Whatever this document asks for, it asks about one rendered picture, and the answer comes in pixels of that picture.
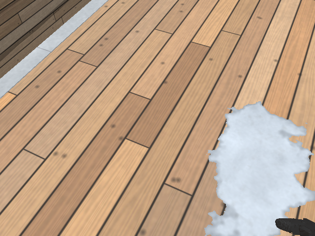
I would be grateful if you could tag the right robot hand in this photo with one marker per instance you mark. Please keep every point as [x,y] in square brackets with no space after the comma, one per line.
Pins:
[302,227]

